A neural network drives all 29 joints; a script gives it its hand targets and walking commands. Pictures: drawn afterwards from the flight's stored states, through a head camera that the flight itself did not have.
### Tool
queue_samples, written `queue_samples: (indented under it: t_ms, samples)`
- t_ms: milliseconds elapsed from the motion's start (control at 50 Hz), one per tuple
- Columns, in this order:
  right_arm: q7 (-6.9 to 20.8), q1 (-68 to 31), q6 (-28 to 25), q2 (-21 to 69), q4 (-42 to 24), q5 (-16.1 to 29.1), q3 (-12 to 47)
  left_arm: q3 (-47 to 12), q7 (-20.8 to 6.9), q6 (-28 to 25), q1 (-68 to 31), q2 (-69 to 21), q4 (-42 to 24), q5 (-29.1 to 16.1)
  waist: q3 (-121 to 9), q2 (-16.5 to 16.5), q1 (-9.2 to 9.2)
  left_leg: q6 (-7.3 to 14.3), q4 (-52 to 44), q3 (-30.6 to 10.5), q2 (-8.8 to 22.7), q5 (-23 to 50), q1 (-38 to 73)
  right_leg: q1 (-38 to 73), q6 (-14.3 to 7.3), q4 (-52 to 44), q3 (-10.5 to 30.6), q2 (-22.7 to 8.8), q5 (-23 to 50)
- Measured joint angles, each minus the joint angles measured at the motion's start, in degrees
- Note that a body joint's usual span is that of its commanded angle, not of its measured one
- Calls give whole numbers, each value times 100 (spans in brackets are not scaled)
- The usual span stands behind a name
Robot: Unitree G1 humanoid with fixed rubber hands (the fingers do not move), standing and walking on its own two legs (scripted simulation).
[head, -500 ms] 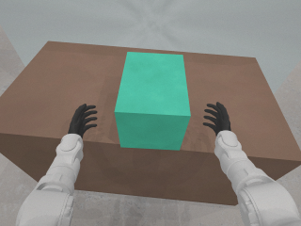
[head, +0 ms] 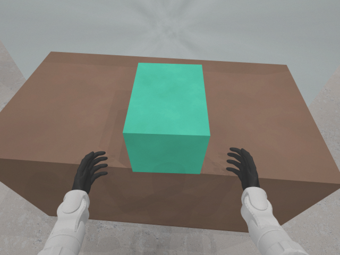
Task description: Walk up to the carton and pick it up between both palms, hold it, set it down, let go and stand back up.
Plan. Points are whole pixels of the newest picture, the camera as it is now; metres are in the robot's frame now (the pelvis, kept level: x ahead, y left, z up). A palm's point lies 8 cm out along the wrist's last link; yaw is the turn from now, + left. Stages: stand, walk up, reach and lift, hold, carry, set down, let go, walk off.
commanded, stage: set down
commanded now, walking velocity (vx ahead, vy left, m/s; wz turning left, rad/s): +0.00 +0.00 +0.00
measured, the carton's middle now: (168, 116) +0.52 +0.04 -0.02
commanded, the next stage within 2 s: let go in 1.00 s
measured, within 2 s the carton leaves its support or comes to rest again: neither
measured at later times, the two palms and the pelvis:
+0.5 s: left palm (82, 215) +0.21 +0.24 -0.03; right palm (265, 214) +0.22 -0.19 -0.04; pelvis +0.00 -0.01 +0.01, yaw +0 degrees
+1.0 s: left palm (85, 238) +0.17 +0.23 -0.06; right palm (279, 240) +0.17 -0.22 -0.06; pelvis +0.02 -0.01 +0.02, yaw -1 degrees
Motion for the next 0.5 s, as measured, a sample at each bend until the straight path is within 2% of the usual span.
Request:
queue_samples:
  t_ms: [120, 220, 500]
  samples:
    - [95, 503, 2, 27, -95, -80, -14, 110, 62, 212, 535, -39, -451, 281, 196, -140, 44, -45, -207, 0, 35, 30, 446, 448, -44, -241, 21, 50, 60]
    - [177, 906, 145, 11, -260, -224, -47, 121, 124, 498, 928, -57, -758, 415, 403, -119, 70, -61, -419, 1, 26, 103, 805, 797, -61, -438, 32, 52, 128]
    - [287, 1531, 871, -114, -1044, -780, -236, -22, 240, 1310, 1415, -96, -1243, 352, 676, 71, 15, -74, -1057, 32, -79, 408, 1433, 1283, -75, -774, 70, -35, 270]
